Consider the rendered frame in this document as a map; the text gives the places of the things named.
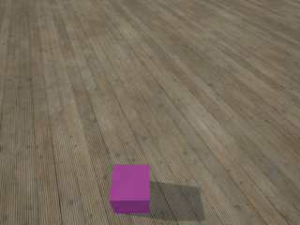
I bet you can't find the carton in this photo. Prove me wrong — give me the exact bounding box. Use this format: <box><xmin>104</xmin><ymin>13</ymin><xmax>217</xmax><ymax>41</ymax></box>
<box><xmin>109</xmin><ymin>164</ymin><xmax>150</xmax><ymax>213</ymax></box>

